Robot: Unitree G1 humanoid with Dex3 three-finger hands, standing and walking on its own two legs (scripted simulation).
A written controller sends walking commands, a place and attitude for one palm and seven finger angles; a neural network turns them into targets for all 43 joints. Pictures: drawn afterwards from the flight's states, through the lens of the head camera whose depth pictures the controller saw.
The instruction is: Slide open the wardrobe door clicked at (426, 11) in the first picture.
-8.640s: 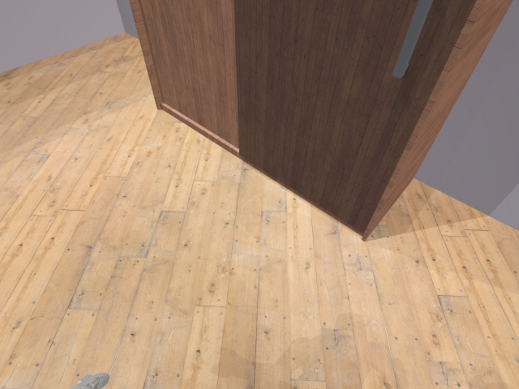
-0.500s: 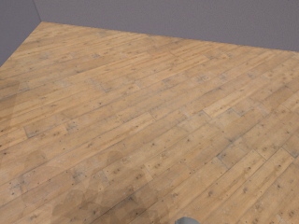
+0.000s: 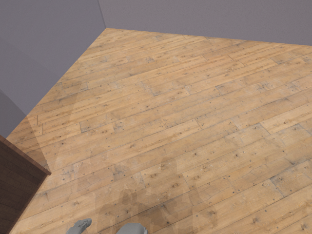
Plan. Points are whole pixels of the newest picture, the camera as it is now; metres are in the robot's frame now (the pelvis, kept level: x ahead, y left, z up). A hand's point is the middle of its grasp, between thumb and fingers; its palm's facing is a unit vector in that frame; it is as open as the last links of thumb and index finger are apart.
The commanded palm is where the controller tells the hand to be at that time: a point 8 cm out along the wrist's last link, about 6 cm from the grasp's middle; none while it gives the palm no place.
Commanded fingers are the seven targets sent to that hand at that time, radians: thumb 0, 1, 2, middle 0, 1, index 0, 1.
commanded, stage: turn to face it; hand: right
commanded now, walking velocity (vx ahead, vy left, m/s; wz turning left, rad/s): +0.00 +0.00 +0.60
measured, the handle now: out of the picture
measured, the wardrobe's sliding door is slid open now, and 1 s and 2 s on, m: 0.00 0.00 0.00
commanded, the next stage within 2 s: none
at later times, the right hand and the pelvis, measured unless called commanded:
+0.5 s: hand (197, 227) +0.16 -0.09 -0.15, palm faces -0.29 +0.91 -0.29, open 7.3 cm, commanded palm none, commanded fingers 0.00 -0.90 -0.90 0.20 0.30 0.20 0.30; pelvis +0.00 +0.06 +0.00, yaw +18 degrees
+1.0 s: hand (208, 218) +0.19 -0.14 -0.18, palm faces -0.49 +0.84 -0.21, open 7.4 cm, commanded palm none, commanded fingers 0.00 -0.90 -0.90 0.20 0.30 0.20 0.30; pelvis +0.03 +0.02 +0.00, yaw +36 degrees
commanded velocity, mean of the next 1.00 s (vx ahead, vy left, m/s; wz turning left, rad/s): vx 0.00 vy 0.00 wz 0.60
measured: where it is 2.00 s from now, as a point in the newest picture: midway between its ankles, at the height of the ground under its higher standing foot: outside the picture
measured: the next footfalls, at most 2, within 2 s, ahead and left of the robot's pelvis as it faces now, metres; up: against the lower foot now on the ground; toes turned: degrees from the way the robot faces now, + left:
left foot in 0.30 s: +0.01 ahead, +0.16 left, +0.00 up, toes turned +17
right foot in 0.84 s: +0.11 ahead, -0.04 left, +0.00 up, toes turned +27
